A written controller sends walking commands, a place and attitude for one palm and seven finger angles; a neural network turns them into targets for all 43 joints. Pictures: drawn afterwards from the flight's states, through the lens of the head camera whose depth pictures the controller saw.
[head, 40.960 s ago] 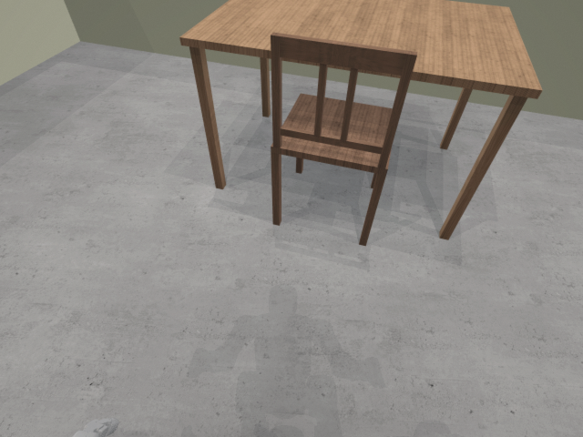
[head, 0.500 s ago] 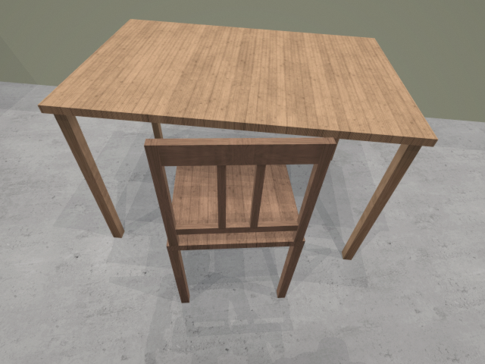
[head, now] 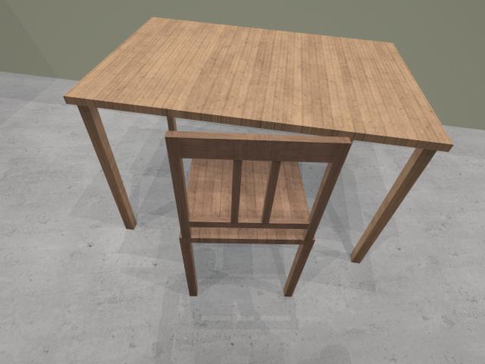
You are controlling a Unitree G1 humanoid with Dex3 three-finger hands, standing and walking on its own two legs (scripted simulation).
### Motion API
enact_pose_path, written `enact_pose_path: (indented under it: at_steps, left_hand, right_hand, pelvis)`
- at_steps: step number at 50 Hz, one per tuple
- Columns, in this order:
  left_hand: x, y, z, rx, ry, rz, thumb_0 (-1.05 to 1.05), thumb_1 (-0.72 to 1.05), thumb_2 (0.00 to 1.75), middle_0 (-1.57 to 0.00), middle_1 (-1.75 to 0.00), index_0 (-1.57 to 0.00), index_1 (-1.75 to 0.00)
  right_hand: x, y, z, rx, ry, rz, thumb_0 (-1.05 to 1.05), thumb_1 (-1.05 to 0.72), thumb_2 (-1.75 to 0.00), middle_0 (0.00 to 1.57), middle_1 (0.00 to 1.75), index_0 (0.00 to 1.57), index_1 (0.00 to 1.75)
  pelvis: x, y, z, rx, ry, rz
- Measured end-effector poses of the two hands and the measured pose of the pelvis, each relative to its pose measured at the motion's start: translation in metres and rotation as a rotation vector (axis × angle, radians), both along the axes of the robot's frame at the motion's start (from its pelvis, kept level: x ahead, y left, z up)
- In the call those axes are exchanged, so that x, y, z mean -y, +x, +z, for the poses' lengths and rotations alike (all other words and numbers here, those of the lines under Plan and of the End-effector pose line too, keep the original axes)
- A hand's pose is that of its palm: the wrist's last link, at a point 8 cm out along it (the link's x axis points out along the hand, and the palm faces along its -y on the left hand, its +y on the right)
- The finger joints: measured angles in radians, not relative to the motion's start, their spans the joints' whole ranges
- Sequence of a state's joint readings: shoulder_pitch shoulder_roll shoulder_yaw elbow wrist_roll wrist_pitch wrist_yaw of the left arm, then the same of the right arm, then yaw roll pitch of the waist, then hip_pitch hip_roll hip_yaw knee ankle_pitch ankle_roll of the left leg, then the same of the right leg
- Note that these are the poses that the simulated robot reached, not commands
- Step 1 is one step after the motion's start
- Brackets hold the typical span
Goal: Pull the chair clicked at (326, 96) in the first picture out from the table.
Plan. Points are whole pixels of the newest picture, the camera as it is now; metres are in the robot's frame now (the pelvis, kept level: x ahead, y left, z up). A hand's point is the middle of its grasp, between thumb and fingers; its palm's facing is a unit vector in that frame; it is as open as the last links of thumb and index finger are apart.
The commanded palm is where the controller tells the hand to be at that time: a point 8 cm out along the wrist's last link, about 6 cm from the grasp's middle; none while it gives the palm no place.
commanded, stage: look again from close up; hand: left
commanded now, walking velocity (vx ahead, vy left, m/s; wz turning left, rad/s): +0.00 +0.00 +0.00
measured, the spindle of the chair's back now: (235, 192) +0.57 +0.06 -0.11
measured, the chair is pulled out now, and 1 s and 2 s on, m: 0.10 0.10 0.10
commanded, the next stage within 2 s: none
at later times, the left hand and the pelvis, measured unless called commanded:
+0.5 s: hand out of the picture -0.04 +0.14 -0.18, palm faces +0.04 -0.99 -0.13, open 7.3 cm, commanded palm none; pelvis +0.00 -0.01 +0.00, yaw +0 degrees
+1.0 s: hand out of the picture -0.01 +0.12 -0.18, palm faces +0.03 -0.99 -0.13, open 7.3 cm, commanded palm none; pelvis +0.03 -0.03 +0.00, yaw +0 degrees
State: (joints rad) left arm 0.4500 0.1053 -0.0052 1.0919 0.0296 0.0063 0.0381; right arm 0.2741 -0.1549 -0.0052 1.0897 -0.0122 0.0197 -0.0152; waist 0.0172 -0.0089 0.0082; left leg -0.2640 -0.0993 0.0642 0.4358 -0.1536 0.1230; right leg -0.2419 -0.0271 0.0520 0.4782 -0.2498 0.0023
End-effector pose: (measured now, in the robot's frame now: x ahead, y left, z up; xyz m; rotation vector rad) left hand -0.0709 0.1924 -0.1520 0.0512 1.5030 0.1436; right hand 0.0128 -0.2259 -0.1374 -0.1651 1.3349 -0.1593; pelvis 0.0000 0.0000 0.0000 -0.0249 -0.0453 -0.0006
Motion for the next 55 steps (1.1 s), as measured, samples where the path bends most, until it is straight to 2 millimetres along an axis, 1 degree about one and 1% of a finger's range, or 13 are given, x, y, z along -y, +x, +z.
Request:
enact_pose_path:
  at_steps: [5,10,19,27,31,36,43,48,55]
  left_hand:
    - [0.007,0.008,-0.002,0.034,-0.007,0.0,0.0,0.91,0.9,-0.2,-0.3,-0.2,-0.3]
    - [0.009,0.016,-0.003,0.056,-0.009,-0.011,0.0,0.91,0.9,-0.2,-0.3,-0.2,-0.3]
    - [0.004,0.03,-0.002,0.077,0.006,-0.031,0.0,0.91,0.9,-0.2,-0.3,-0.2,-0.3]
    - [0.0,0.031,-0.002,0.057,0.015,-0.031,0.0,0.91,0.9,-0.2,-0.3,-0.2,-0.3]
    - [0.001,0.032,-0.001,0.051,0.018,-0.03,0.0,0.91,0.9,-0.2,-0.3,-0.2,-0.3]
    - [0.004,0.036,0.002,0.047,0.023,-0.025,0.0,0.91,0.9,-0.2,-0.3,-0.2,-0.3]
    - [0.013,0.042,0.004,0.035,0.018,-0.027,0.0,0.91,0.9,-0.2,-0.3,-0.2,-0.3]
    - [0.02,0.054,0.004,0.039,0.01,-0.037,0.0,0.91,0.9,-0.2,-0.3,-0.2,-0.3]
    - [0.027,0.078,0.005,0.068,0.007,-0.049,0.0,0.91,0.9,-0.2,-0.3,-0.2,-0.3]
  right_hand:
    - [0.003,0.001,0.0,0.008,-0.001,0.001,0.01,-0.92,-0.89,0.2,0.3,0.2,0.3]
    - [0.005,-0.002,0.001,0.012,-0.002,-0.007,0.0,-0.92,-0.89,0.2,0.3,0.2,0.3]
    - [0.003,-0.016,0.002,-0.025,0.01,-0.026,0.0,-0.91,-0.89,0.2,0.3,0.2,0.3]
    - [0.001,-0.021,-0.001,-0.052,0.015,-0.036,0.0,-0.91,-0.89,0.2,0.3,0.2,0.3]
    - [0.0,-0.017,-0.002,-0.051,0.023,-0.036,0.0,-0.91,-0.89,0.2,0.3,0.2,0.3]
    - [0.001,-0.006,-0.003,-0.044,0.033,-0.028,0.0,-0.91,-0.89,0.2,0.3,0.2,0.3]
    - [0.01,0.007,-0.001,-0.036,0.025,-0.025,0.01,-0.92,-0.89,0.2,0.3,0.2,0.3]
    - [0.016,0.015,0.001,-0.032,0.021,-0.026,0.0,-0.92,-0.89,0.2,0.3,0.2,0.3]
    - [0.021,0.022,0.002,-0.043,0.022,-0.024,0.0,-0.92,-0.89,0.2,0.3,0.2,0.3]
  pelvis:
    - [0.003,-0.001,0.0,-0.001,0.003,0.004]
    - [0.006,-0.002,0.0,-0.003,0.002,0.002]
    - [0.009,0.0,0.001,-0.014,0.001,-0.002]
    - [0.01,0.004,0.0,-0.019,0.003,-0.001]
    - [0.01,0.009,0.0,-0.016,0.009,-0.001]
    - [0.013,0.015,0.001,-0.021,0.013,0.0]
    - [0.018,0.025,0.003,-0.03,0.016,-0.002]
    - [0.023,0.032,0.004,-0.032,0.018,-0.004]
    - [0.03,0.042,0.005,-0.034,0.021,-0.004]
